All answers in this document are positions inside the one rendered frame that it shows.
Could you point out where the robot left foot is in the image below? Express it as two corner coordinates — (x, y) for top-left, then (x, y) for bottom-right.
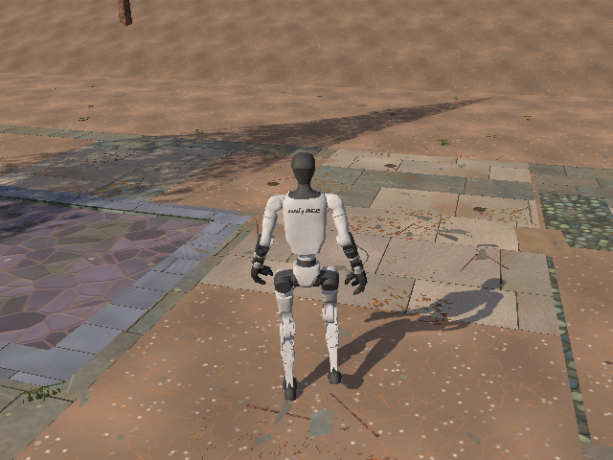
(283, 377), (297, 401)

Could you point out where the left robot hand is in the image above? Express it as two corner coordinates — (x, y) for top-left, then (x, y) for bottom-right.
(251, 265), (273, 285)

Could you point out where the robot right thigh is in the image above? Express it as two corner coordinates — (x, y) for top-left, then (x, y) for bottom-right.
(320, 266), (339, 323)

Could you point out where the left robot upper arm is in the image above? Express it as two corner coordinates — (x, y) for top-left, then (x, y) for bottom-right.
(260, 195), (284, 247)

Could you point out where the right robot hand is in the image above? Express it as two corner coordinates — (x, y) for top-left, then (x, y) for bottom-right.
(345, 270), (368, 295)

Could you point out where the right robot upper arm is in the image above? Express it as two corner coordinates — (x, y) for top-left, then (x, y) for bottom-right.
(325, 194), (352, 247)

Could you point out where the robot right forearm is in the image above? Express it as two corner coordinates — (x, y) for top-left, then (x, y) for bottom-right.
(343, 232), (364, 274)

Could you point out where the robot left forearm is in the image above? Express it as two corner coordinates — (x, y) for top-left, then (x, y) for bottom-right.
(252, 233), (269, 268)

